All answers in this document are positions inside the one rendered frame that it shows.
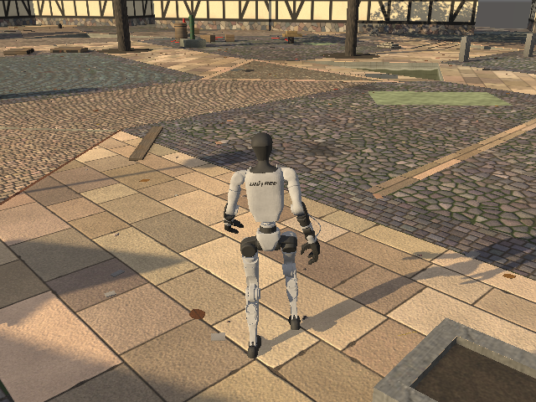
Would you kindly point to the right robot upper arm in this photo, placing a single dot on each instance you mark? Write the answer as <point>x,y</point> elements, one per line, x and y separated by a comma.
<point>294,188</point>

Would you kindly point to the left robot upper arm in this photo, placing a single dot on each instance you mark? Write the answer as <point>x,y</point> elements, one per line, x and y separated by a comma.
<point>237,179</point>

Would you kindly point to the robot right forearm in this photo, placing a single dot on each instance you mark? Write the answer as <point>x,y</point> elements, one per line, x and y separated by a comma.
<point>306,225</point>

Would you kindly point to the left robot hand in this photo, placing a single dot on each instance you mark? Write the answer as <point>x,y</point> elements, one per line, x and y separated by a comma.
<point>235,223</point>

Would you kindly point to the robot left forearm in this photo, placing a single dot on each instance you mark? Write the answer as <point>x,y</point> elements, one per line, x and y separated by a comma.
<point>228,219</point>

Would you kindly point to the humanoid robot head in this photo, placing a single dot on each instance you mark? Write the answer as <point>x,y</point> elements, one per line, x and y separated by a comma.
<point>262,146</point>

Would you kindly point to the left robot thigh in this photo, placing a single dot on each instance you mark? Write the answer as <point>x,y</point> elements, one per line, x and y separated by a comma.
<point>248,248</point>

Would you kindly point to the right robot hand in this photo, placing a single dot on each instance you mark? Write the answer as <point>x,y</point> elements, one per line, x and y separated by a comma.
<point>315,251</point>

